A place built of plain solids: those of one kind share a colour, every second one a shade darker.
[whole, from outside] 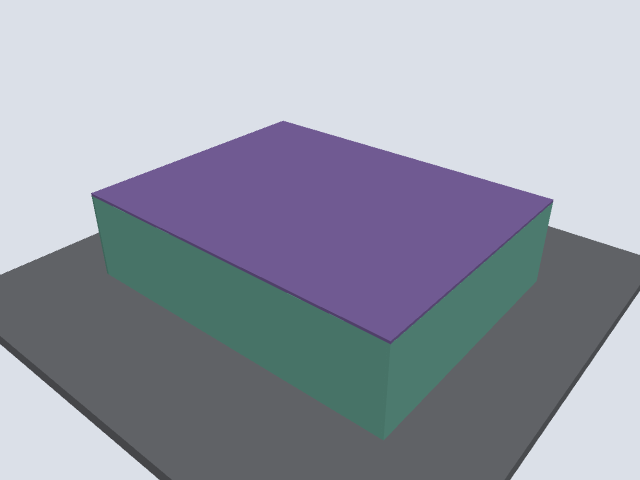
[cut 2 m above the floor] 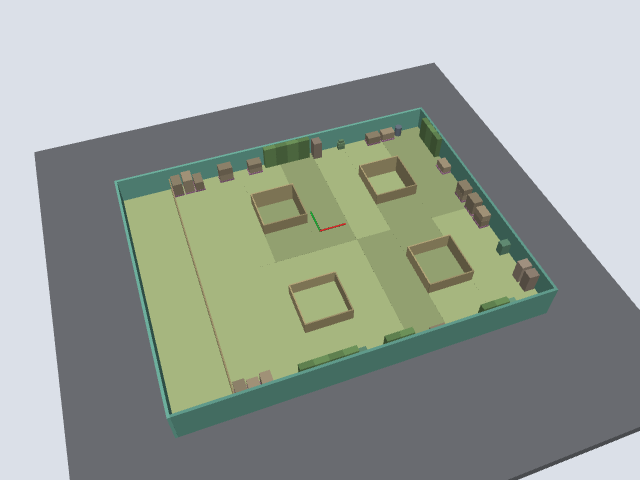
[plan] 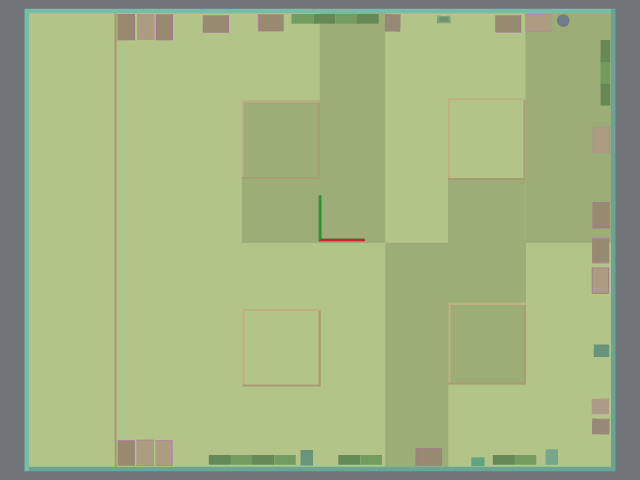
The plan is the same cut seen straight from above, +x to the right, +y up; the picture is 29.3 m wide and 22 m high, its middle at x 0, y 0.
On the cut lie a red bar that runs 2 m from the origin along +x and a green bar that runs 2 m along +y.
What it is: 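A closed goods hall without a stair; its walked floor is a bank 0.89 m over the ground, with five rectangular fields in it; some sunk deep, some a low step down, some level and merely marked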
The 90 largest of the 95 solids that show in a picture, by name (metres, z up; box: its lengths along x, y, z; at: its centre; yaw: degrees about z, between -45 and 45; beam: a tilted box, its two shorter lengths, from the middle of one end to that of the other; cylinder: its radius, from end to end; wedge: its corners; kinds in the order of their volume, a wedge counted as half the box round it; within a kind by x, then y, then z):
{
 "floor_1": {"box": [4.07, 20.83, 0.78], "at": [-11.33, 0.0, 0.34]},
 "floor_2": {"box": [5.72, 10.55, 0.94], "at": [-6.45, 5.14, 0.42]},
 "floor_3": {"box": [12.3, 10.28, 0.94], "at": [-3.16, -5.28, 0.42]},
 "floor_4": {"box": [3.58, 2.93, 0.94], "at": [-1.8, 1.33, 0.42]},
 "floor_5": {"box": [3.62, 3.66, 0.3], "at": [-1.8, 4.6, 0.1]},
 "floor_6": {"box": [3.58, 4.01, 0.94], "at": [-1.8, 8.41, 0.42]},
 "floor_7": {"box": [3.0, 10.55, 0.94], "at": [1.49, 5.14, 0.42]},
 "floor_8": {"box": [2.88, 10.55, 0.94], "at": [4.43, 5.14, 0.42]},
 "floor_9": {"box": [2.9, 10.28, 0.94], "at": [4.44, -5.28, 0.42]},
 "floor_10": {"box": [3.56, 2.87, 0.94], "at": [7.65, 1.3, 0.42]},
 "floor_11": {"box": [3.6, 3.8, 0.29], "at": [7.65, 4.62, 0.1]},
 "floor_12": {"box": [3.56, 3.91, 0.94], "at": [7.65, 8.46, 0.42]},
 "floor_13": {"box": [3.56, 3.79, 0.94], "at": [7.66, -8.52, 0.42]},
 "floor_14": {"box": [3.6, 3.79, 0.76], "at": [7.66, -4.75, 0.33]},
 "floor_15": {"box": [3.56, 2.74, 0.94], "at": [7.66, -1.5, 0.42]},
 "floor_16": {"box": [3.94, 10.55, 0.94], "at": [11.39, 5.14, 0.42]},
 "floor_17": {"box": [3.92, 10.28, 0.94], "at": [11.4, -5.28, 0.42]},
 "wall_1": {"box": [0.2, 21.19, 7.03], "at": [-13.44, 0.0, 3.47]},
 "wall_2": {"box": [26.68, 0.2, 7.03], "at": [0.0, -10.5, 3.47]},
 "wall_3": {"box": [26.68, 0.2, 7.03], "at": [0.0, 10.5, 3.47]},
 "wall_4": {"box": [0.2, 21.19, 7.03], "at": [13.44, 0.0, 3.47]},
 "roof_1": {"box": [27.08, 21.19, 0.2], "at": [0.0, 0.0, 7.08]},
 "shelving_1": {"box": [1.0, 0.45, 2.1], "at": [-4.6, -10.08, 1.94]},
 "shelving_2": {"box": [1.0, 0.45, 2.1], "at": [-3.6, -10.08, 1.94]},
 "shelving_3": {"box": [1.0, 0.45, 2.1], "at": [-2.6, -10.08, 1.94]},
 "shelving_4": {"box": [1.0, 0.45, 2.1], "at": [-1.6, -10.08, 1.94]},
 "shelving_5": {"box": [1.0, 0.45, 2.1], "at": [-0.8, 10.14, 1.94]},
 "shelving_6": {"box": [1.0, 0.45, 2.1], "at": [0.2, 10.14, 1.94]},
 "shelving_7": {"box": [1.0, 0.45, 2.1], "at": [1.2, 10.14, 1.94]},
 "shelving_8": {"box": [1.0, 0.45, 2.1], "at": [1.34, -10.07, 1.94]},
 "shelving_9": {"box": [1.0, 0.45, 2.1], "at": [2.2, 10.14, 1.94]},
 "shelving_10": {"box": [1.0, 0.45, 2.1], "at": [2.34, -10.07, 1.94]},
 "shelving_11": {"box": [1.0, 0.45, 2.1], "at": [8.42, -10.08, 1.94]},
 "shelving_12": {"box": [1.0, 0.45, 2.1], "at": [9.42, -10.08, 1.94]},
 "shelving_13": {"box": [0.45, 1.0, 2.1], "at": [13.08, 6.66, 1.94]},
 "shelving_14": {"box": [0.45, 1.0, 2.1], "at": [13.08, 7.66, 1.94]},
 "shelving_15": {"box": [0.45, 1.0, 2.1], "at": [13.08, 8.66, 1.94]},
 "load_1": {"box": [0.77, 1.12, 0.54], "at": [-8.88, -9.76, 1.84], "yaw": -0.1},
 "load_2": {"box": [0.76, 1.17, 1.16], "at": [-8.88, 9.75, 1.62], "yaw": -0.1},
 "load_3": {"box": [0.78, 1.15, 0.73], "at": [-8.01, -9.75, 1.4], "yaw": -0.1},
 "load_4": {"box": [0.77, 1.16, 1.31], "at": [-7.99, 9.76, 1.69], "yaw": -0.3},
 "load_5": {"box": [0.73, 1.12, 0.55], "at": [-7.15, -9.76, 1.86], "yaw": -0.4},
 "load_6": {"box": [0.7, 1.16, 0.82], "at": [-7.13, 9.75, 1.45]},
 "load_7": {"box": [1.12, 0.77, 0.63], "at": [-4.78, 9.9, 1.35], "yaw": 0.1},
 "load_8": {"box": [1.12, 0.77, 0.63], "at": [-4.77, 9.89, 1.98], "yaw": -0.1},
 "load_9": {"box": [1.11, 0.77, 0.46], "at": [-2.25, 9.95, 1.73], "yaw": 0.1},
 "load_10": {"box": [1.11, 0.77, 0.46], "at": [-2.24, 9.96, 1.27], "yaw": 0.3},
 "load_11": {"box": [1.13, 0.75, 0.52], "at": [4.98, -9.95, 1.3]},
 "load_12": {"box": [1.15, 0.77, 0.66], "at": [8.63, 9.91, 1.37]},
 "load_13": {"box": [1.15, 0.72, 0.66], "at": [10.01, 9.95, 1.37], "yaw": -0.2},
 "load_14": {"box": [0.73, 1.13, 0.58], "at": [12.85, -1.86, 1.33], "yaw": -0.1},
 "load_15": {"box": [0.73, 1.13, 0.58], "at": [12.85, -1.86, 1.91], "yaw": -0.1},
 "load_16": {"box": [0.78, 1.09, 1.3], "at": [12.87, -0.49, 1.69], "yaw": -0.2},
 "load_17": {"box": [0.78, 1.13, 0.59], "at": [12.88, 1.13, 1.33], "yaw": -0.2},
 "load_18": {"box": [0.78, 1.13, 0.59], "at": [12.88, 1.13, 1.92], "yaw": -0.1},
 "load_19": {"box": [0.71, 1.16, 0.6], "at": [12.9, 4.58, 1.33], "yaw": -0.3},
 "guard_wall_1": {"box": [0.1, 20.79, 1.2], "at": [-9.36, 0.0, 1.33]},
 "guard_wall_2": {"box": [0.1, 3.42, 1.68], "at": [-3.54, 4.6, 1.09]},
 "guard_wall_3": {"box": [0.1, 3.36, 1.04], "at": [-3.5, -4.94, 1.41]},
 "guard_wall_4": {"box": [3.58, 0.1, 1.68], "at": [-1.8, 2.84, 1.09]},
 "guard_wall_5": {"box": [3.58, 0.1, 1.68], "at": [-1.8, 6.36, 1.09]},
 "guard_wall_6": {"box": [3.59, 0.1, 1.04], "at": [-1.76, -6.67, 1.41]},
 "guard_wall_7": {"box": [3.59, 0.1, 1.04], "at": [-1.76, -3.21, 1.41]},
 "guard_wall_8": {"box": [0.1, 3.42, 1.68], "at": [-0.06, 4.6, 1.09]},
 "guard_wall_9": {"box": [0.1, 3.36, 1.04], "at": [-0.01, -4.94, 1.41]},
 "guard_wall_10": {"box": [0.1, 3.56, 1.69], "at": [5.92, 4.62, 1.09]},
 "guard_wall_11": {"box": [0.1, 3.55, 1.22], "at": [5.94, -4.75, 1.32]},
 "guard_wall_12": {"box": [3.56, 0.1, 1.69], "at": [7.65, 2.79, 1.09]},
 "guard_wall_13": {"box": [3.56, 0.1, 1.69], "at": [7.65, 6.45, 1.09]},
 "guard_wall_14": {"box": [3.56, 0.1, 1.22], "at": [7.66, -6.58, 1.32]},
 "guard_wall_15": {"box": [3.56, 0.1, 1.22], "at": [7.66, -2.92, 1.32]},
 "guard_wall_16": {"box": [0.1, 3.56, 1.69], "at": [9.37, 4.62, 1.09]},
 "guard_wall_17": {"box": [0.1, 3.55, 1.22], "at": [9.39, -4.75, 1.32]},
 "cage_trolley_1": {"box": [0.72, 0.8, 1.66], "at": [3.33, 9.95, 1.72], "yaw": -1.1},
 "cage_trolley_2": {"box": [0.8, 0.72, 1.66], "at": [12.85, -7.63, 1.72], "yaw": 0.6},
 "cage_trolley_3": {"box": [0.8, 0.72, 1.66], "at": [12.87, -8.55, 1.72], "yaw": -1.1},
 "pallet_1": {"box": [0.8, 1.2, 0.14], "at": [-8.88, -9.76, 0.96]},
 "pallet_2": {"box": [1.2, 0.8, 0.14], "at": [-4.77, 9.9, 0.96]},
 "pallet_3": {"box": [1.2, 0.8, 0.14], "at": [-2.25, 9.95, 0.96]},
 "pallet_4": {"box": [1.2, 0.8, 0.14], "at": [4.98, -9.95, 0.96]},
 "pallet_5": {"box": [1.2, 0.8, 0.14], "at": [8.63, 9.91, 0.96]},
 "pallet_6": {"box": [1.2, 0.8, 0.14], "at": [10.01, 9.95, 0.96]},
 "pallet_7": {"box": [0.8, 1.2, 0.14], "at": [12.85, -1.86, 0.96]},
 "pallet_8": {"box": [0.8, 1.2, 0.14], "at": [12.87, -0.48, 0.96]},
 "pallet_9": {"box": [0.8, 1.2, 0.14], "at": [12.88, 1.13, 0.96]},
 "pallet_10": {"box": [0.8, 1.2, 0.14], "at": [12.9, 4.59, 0.96]},
 "bin_1": {"box": [0.58, 0.72, 1.06], "at": [-0.61, -9.98, 1.42]},
 "bin_2": {"box": [0.58, 0.72, 1.06], "at": [10.63, -9.95, 1.42]},
 "bin_3": {"box": [0.72, 0.58, 1.06], "at": [12.9, -5.07, 1.42]},
 "drum_1": {"cylinder": 0.29, "from": [11.15, 10.05, 0.89], "to": [11.15, 10.05, 1.77]}
}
